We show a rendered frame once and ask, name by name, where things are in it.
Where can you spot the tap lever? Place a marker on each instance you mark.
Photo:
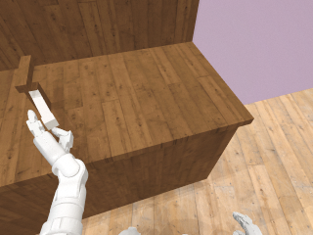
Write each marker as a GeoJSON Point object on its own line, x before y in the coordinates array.
{"type": "Point", "coordinates": [47, 117]}

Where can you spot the right robot hand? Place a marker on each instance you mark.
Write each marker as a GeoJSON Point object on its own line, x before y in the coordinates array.
{"type": "Point", "coordinates": [246, 224]}

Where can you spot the left robot hand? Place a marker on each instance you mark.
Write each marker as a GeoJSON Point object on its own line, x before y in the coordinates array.
{"type": "Point", "coordinates": [45, 142]}

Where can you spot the robot left forearm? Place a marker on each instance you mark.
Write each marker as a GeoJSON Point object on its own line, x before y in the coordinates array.
{"type": "Point", "coordinates": [67, 208]}

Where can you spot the left robot shin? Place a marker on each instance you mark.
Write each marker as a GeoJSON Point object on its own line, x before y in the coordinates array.
{"type": "Point", "coordinates": [132, 228]}

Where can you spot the counter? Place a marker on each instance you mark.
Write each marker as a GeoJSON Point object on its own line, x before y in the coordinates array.
{"type": "Point", "coordinates": [147, 111]}

